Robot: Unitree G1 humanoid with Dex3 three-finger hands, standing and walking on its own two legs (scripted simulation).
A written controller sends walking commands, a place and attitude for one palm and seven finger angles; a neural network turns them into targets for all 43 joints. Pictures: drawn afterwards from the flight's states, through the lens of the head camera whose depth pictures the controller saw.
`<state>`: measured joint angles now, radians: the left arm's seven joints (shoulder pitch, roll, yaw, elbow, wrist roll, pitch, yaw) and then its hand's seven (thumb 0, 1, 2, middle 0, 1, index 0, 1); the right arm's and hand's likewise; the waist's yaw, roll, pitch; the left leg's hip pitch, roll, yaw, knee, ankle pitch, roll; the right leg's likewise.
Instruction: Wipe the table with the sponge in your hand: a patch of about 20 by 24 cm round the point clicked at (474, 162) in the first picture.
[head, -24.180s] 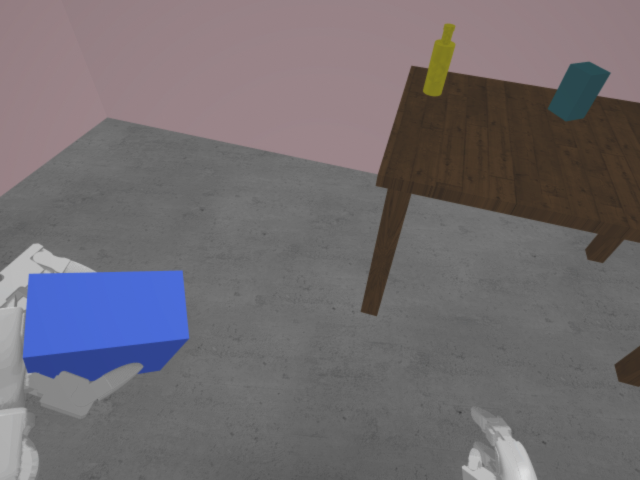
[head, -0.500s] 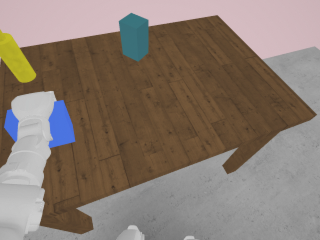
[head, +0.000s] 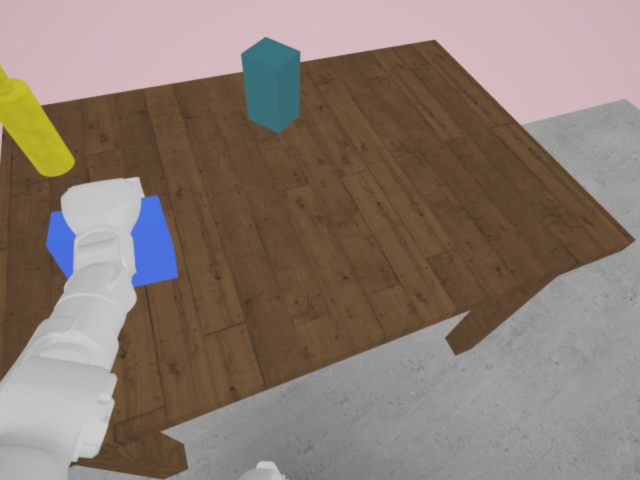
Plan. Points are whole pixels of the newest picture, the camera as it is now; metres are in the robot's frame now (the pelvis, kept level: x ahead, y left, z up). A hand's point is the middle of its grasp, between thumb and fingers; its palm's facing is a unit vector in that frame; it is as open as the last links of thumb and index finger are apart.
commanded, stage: slide across to the middle lane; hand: left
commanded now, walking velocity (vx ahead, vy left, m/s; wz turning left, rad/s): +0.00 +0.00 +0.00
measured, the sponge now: (123, 255) +0.42 +0.30 -0.04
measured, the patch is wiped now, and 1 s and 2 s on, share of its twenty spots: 0.70 0.75 0.90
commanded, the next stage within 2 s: wipe back along the middle lane in 0.26 s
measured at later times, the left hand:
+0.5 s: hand (151, 233) +0.43 +0.25 +0.01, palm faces -0.11 +0.00 -0.99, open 10.6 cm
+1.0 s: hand (155, 263) +0.38 +0.23 +0.00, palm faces -0.07 +0.00 -1.00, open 10.6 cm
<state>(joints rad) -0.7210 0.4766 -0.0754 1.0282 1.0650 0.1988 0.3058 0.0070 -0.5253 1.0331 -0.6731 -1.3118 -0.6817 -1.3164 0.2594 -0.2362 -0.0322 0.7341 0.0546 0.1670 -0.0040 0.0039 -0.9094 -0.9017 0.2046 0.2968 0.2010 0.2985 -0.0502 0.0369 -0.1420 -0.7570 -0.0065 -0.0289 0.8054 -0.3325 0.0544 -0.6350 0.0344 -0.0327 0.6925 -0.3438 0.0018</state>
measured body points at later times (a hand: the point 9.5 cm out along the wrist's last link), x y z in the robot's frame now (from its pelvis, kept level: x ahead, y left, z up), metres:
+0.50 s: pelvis +0.02 -0.02 +0.01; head +0.08 -0.01 +0.45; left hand +0.43 +0.25 +0.06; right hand +0.10 -0.29 -0.12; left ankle +0.02 +0.08 -0.71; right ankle -0.01 -0.14 -0.71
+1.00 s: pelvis +0.01 -0.02 +0.01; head +0.05 -0.02 +0.46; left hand +0.38 +0.23 +0.06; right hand +0.15 -0.27 -0.11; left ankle +0.02 +0.08 -0.71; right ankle -0.01 -0.14 -0.71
